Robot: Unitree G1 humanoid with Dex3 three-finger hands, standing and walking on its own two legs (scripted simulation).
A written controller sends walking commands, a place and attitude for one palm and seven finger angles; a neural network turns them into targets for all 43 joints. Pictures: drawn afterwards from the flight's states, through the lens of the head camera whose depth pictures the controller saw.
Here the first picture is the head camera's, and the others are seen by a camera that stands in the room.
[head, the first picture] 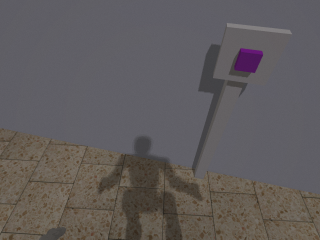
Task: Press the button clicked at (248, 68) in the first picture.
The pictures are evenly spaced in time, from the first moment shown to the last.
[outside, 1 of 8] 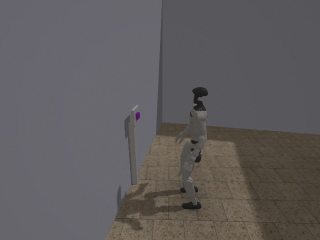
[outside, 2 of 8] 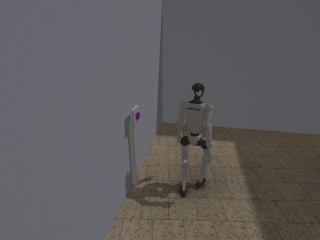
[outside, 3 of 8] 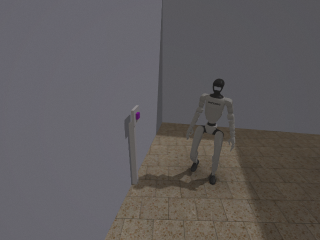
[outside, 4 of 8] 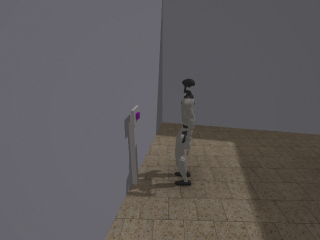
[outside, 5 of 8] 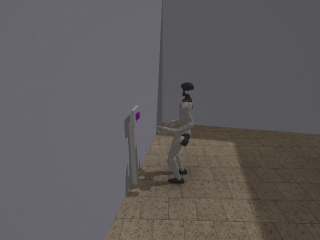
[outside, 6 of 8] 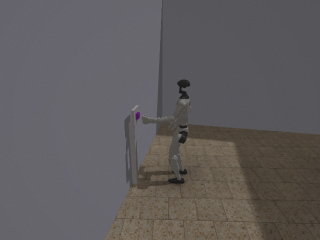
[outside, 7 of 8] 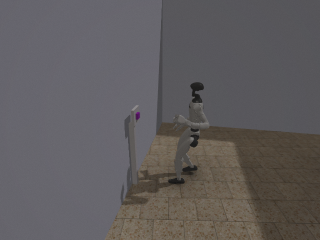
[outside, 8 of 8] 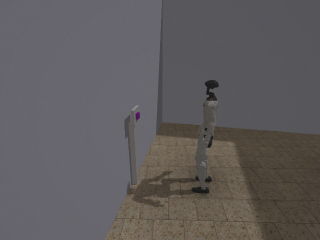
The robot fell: no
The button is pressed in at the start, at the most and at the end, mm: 0 13 0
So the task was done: yes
